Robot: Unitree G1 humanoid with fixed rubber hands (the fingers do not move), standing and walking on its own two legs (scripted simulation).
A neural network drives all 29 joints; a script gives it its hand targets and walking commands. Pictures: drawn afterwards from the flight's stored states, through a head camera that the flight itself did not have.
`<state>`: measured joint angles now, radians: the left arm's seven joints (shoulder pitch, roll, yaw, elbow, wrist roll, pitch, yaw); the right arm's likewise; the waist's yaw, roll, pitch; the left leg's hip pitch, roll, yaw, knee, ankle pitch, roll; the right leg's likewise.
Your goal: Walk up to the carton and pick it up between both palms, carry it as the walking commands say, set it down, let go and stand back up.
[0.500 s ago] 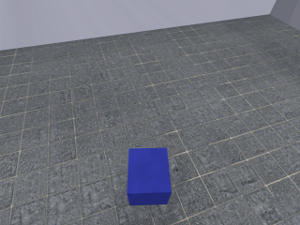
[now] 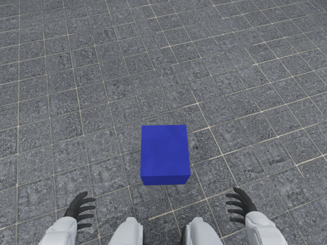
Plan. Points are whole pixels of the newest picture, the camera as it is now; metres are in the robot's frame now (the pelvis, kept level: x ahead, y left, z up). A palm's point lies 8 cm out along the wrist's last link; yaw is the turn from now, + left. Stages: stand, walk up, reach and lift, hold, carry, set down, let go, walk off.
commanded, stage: reach and lift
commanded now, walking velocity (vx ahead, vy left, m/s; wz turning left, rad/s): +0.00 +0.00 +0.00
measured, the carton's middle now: (164, 156) +0.49 +0.00 -0.60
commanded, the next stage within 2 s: none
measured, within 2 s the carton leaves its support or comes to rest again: neither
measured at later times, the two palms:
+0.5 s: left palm (87, 176) +0.28 +0.23 -0.13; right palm (239, 177) +0.29 -0.21 -0.13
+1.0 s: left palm (102, 132) +0.44 +0.22 -0.16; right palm (225, 134) +0.44 -0.20 -0.16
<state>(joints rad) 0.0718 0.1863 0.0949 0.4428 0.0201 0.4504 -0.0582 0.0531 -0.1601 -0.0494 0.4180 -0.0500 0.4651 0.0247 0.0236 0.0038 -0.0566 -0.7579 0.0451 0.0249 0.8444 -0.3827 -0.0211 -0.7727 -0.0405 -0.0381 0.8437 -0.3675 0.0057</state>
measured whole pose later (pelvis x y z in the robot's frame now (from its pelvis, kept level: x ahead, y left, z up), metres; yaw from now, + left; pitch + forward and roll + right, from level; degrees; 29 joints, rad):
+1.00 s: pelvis -0.07 +0.01 -0.07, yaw +0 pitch +41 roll +0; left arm -1.11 0.30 0.28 0.92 -0.02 0.21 0.01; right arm -1.09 -0.28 -0.28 0.88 0.00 0.22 -0.04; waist 0.00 -0.01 -0.01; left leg -1.47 0.04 0.03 1.06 -0.31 -0.01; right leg -1.48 -0.05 -0.02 1.05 -0.28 0.01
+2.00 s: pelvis -0.09 +0.00 -0.26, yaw +0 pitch +47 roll +0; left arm -1.42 0.41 0.20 1.05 -0.15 0.17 0.07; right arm -1.42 -0.36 -0.22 1.01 0.13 0.18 -0.11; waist 0.00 -0.01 0.09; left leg -2.13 0.04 -0.01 1.84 -0.54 -0.01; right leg -2.14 -0.05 0.01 1.83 -0.51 0.01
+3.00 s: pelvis -0.10 +0.01 -0.36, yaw +0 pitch +36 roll -1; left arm -1.63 0.44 0.03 1.24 -0.27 0.07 0.10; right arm -1.63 -0.42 -0.07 1.24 0.26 0.07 -0.10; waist 0.00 0.00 0.45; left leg -2.25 0.02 -0.02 2.22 -0.59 -0.01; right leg -2.26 -0.04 0.03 2.19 -0.56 0.03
